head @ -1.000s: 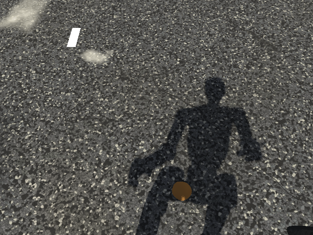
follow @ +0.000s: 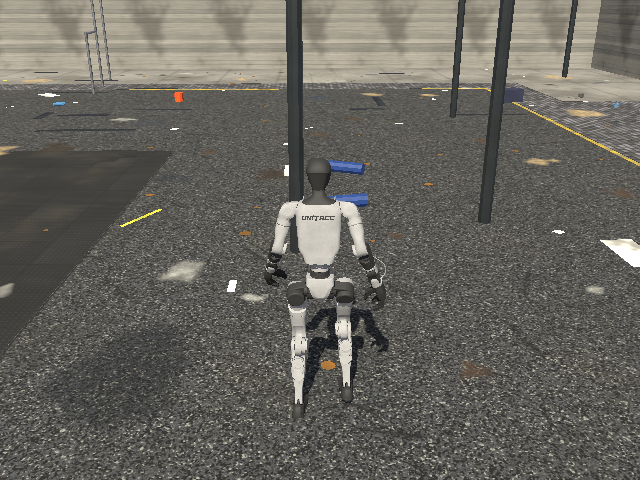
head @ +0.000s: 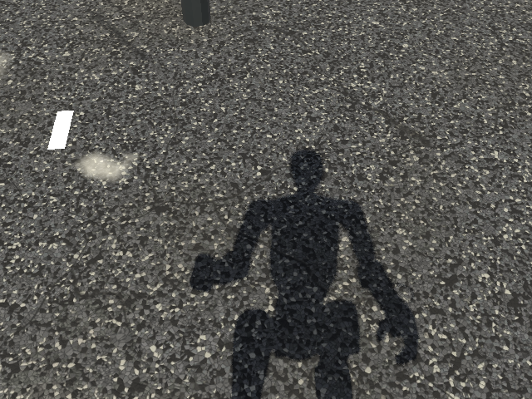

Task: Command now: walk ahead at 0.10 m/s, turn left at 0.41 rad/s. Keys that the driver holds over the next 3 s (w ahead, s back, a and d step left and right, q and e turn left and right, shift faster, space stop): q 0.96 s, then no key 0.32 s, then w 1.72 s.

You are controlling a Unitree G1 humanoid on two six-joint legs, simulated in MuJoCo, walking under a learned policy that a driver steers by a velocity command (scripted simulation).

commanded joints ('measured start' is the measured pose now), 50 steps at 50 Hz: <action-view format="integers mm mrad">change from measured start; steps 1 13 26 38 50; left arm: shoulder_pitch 31 -29 48 -22 60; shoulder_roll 92 118 159 121 133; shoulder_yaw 25 26 50 50 51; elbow -48 -65 10 -37 -31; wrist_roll -3 41 -8 13 3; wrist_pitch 5 18 50 47 7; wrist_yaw -2 14 -1 18 -28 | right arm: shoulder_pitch -70 -25 -16 -107 -185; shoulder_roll -193 -122 -155 -187 -189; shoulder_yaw -51 -52 -61 -50 -52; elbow -82 -138 -208 -283 -326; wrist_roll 15 2 -10 -12 6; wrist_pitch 11 63 69 15 48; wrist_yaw -18 -20 34 -12 -8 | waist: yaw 58 38 25 55 90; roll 147 -147 -37 130 161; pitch -100 -78 -125 -130 -152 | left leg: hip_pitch -27 -382 37 90 7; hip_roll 197 63 57 226 158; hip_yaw -198 33 94 -252 -413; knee -21 776 52 -27 94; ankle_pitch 462 -171 136 347 354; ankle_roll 138 -125 28 192 142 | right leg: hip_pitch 152 259 205 -150 210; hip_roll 42 -248 -257 -8 29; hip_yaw -5 88 -138 30 21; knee -123 -444 -160 275 -288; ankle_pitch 115 229 155 -50 76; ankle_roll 5 -275 -132 25 -21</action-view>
